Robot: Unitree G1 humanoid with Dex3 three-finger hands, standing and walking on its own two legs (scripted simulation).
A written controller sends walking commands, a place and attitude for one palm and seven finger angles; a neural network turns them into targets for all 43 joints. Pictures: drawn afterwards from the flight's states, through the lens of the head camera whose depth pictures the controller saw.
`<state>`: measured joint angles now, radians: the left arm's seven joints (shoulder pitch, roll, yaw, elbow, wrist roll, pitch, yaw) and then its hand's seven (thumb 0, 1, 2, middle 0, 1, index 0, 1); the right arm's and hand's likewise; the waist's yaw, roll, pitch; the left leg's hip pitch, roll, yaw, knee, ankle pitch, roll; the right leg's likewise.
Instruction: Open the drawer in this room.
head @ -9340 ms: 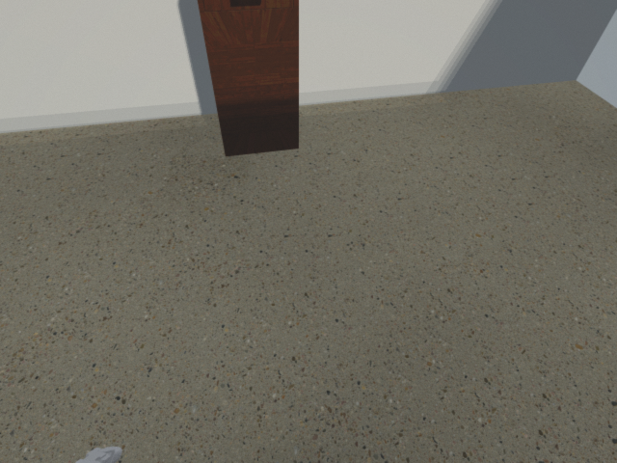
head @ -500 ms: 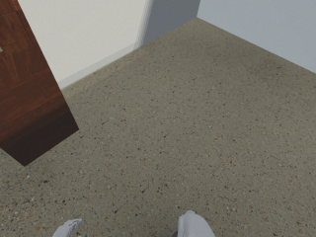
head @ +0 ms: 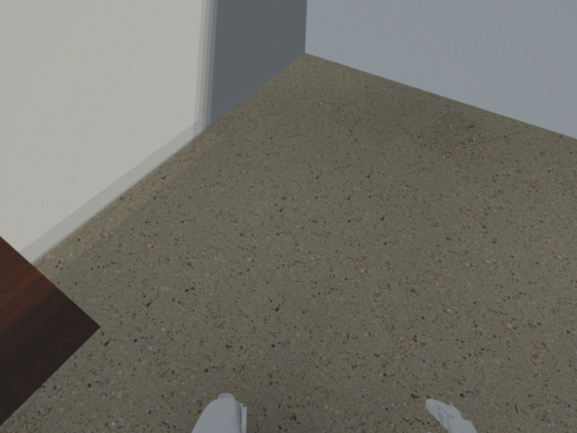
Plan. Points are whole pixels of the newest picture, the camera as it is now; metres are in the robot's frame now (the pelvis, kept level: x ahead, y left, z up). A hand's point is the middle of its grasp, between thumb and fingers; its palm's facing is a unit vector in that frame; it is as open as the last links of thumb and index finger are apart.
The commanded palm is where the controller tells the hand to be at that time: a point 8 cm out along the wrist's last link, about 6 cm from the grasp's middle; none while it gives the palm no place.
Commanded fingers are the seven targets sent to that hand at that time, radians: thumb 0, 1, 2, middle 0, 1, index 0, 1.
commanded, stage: turn to face it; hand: left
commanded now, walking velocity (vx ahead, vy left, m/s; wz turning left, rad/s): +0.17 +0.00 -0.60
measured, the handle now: out of the picture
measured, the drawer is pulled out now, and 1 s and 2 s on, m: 0.00 0.00 0.00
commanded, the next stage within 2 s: none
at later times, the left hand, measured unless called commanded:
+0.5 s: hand (176, 373) +0.23 +0.22 -0.16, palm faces +0.08 -0.98 -0.18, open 7.4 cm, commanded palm none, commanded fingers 0.00 0.90 0.90 -0.20 -0.30 -0.20 -0.30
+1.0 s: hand out of the picture +0.09 +0.19 -0.16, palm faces +0.41 -0.87 -0.28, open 7.4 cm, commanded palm none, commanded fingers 0.00 0.90 0.90 -0.20 -0.30 -0.20 -0.30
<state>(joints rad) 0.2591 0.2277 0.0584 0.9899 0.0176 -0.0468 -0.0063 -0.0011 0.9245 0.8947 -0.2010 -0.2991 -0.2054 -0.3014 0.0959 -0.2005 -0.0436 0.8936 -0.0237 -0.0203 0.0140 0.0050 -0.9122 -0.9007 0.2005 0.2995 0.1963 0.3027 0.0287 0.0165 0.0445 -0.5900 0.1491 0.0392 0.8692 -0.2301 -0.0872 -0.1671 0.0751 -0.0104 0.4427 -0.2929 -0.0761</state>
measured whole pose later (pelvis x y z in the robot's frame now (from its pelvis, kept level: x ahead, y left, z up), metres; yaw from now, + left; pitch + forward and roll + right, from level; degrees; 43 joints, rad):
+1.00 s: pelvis +0.13 -0.01 +0.00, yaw +24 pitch +0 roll +2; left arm 0.24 0.20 0.03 0.93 0.03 0.01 0.02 0.01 0.90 0.89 -0.20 -0.30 -0.21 -0.30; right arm 0.11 -0.28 -0.08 0.93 -0.01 0.08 0.03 0.01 -0.91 -0.90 0.20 0.30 0.19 0.30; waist 0.02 0.00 0.09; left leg -0.43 0.07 0.06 0.92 -0.41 -0.08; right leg -0.20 -0.14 -0.31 0.53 -0.32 -0.03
